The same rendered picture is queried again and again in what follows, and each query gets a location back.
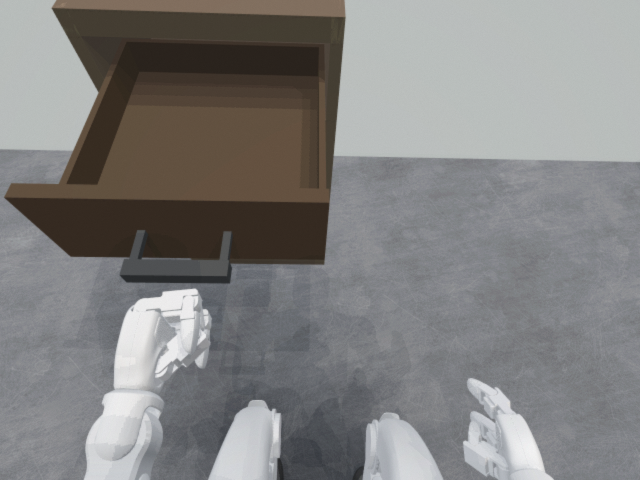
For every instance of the drawer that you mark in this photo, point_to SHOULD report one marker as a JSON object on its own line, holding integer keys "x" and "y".
{"x": 187, "y": 139}

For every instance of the robot right thigh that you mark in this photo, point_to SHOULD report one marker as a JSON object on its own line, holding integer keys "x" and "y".
{"x": 397, "y": 452}

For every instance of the cabinet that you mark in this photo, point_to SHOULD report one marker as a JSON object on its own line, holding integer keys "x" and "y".
{"x": 95, "y": 29}

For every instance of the robot right shin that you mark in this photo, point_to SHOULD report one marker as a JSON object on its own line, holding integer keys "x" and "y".
{"x": 366, "y": 473}

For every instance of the handle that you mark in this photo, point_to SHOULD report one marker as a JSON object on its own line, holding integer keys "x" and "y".
{"x": 138, "y": 270}

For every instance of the left robot forearm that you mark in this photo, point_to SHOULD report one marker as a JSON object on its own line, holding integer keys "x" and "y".
{"x": 125, "y": 440}

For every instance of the robot right hand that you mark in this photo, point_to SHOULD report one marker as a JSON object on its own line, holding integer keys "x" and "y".
{"x": 510, "y": 444}

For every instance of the robot left hand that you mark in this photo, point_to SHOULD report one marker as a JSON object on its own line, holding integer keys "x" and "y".
{"x": 176, "y": 321}

